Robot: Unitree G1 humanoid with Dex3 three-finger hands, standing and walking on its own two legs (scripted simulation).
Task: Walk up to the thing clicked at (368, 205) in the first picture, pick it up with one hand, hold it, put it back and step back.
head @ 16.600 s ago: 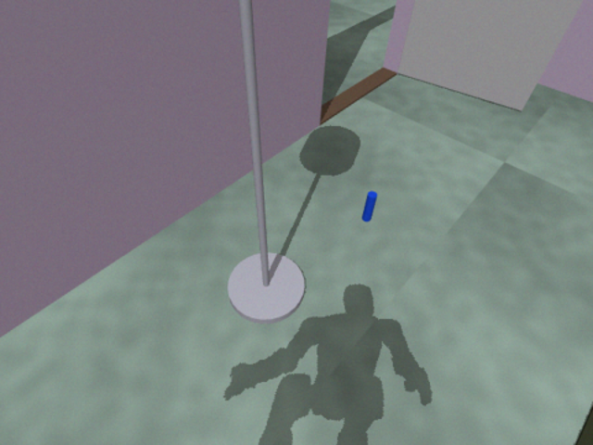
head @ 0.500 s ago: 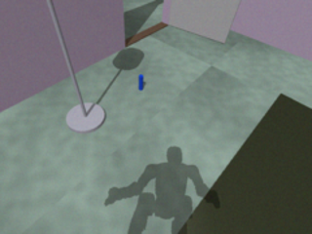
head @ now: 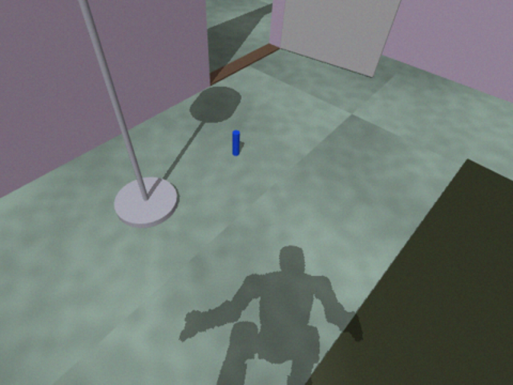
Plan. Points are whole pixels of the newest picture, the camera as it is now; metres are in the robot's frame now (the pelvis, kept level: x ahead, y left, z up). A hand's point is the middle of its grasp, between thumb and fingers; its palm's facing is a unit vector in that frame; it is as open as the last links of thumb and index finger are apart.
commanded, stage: walk up
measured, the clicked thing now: (236, 143) +1.43 +0.12 -0.70
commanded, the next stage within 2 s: stand in 0.08 s
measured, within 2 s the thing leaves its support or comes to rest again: neither
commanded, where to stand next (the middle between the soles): +0.08 -0.03 m, yaw -2 degrees
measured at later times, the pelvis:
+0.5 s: pelvis -0.03 +0.01 +0.01, yaw -1 degrees
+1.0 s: pelvis -0.03 +0.00 +0.01, yaw -1 degrees
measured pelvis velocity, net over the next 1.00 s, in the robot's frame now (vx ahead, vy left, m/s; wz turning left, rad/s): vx -0.03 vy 0.00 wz -0.03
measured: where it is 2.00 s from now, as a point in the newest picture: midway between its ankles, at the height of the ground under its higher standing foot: outside the picture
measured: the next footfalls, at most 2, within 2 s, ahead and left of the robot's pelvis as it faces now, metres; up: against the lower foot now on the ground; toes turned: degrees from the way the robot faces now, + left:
none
